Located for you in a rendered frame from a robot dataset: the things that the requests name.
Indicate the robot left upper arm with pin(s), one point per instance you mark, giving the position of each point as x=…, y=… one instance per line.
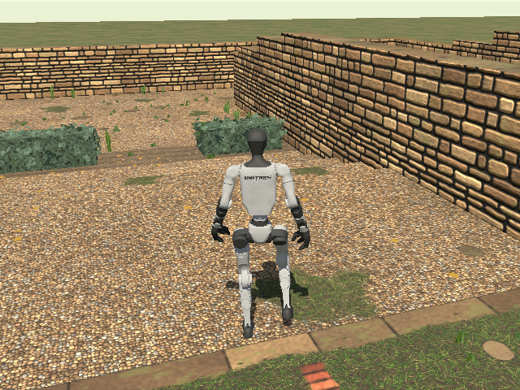
x=228, y=186

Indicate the robot right hand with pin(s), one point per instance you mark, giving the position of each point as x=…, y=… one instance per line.
x=305, y=236

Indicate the right robot forearm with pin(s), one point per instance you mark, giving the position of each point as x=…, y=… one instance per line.
x=299, y=217

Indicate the robot right upper arm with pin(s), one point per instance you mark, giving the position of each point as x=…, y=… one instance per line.
x=289, y=188

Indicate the robot left hand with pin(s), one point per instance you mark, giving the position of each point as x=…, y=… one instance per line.
x=221, y=230

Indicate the robot right shin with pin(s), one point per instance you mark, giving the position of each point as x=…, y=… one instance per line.
x=285, y=281

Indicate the left robot forearm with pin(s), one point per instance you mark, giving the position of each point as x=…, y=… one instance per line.
x=219, y=216

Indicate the humanoid robot head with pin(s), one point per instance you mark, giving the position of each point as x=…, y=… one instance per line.
x=257, y=141

